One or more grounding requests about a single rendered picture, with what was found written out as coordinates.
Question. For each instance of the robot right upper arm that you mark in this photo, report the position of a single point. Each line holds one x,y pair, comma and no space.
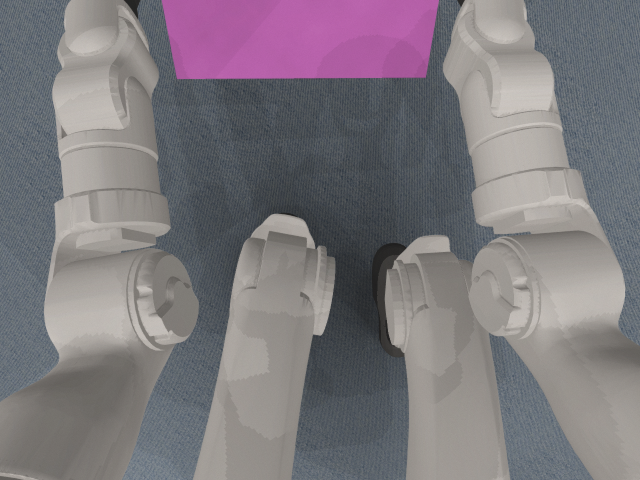
557,298

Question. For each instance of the robot left upper arm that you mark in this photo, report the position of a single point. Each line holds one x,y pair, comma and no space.
114,321

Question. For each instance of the right robot shin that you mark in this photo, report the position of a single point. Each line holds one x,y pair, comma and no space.
433,244

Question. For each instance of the robot right forearm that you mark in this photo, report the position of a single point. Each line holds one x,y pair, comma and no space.
512,125

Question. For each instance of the robot left forearm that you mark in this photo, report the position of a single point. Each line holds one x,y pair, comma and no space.
106,136

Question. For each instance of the carton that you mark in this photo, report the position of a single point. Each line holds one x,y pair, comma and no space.
276,39

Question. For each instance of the robot left thigh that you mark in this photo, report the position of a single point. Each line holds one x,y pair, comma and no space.
253,421

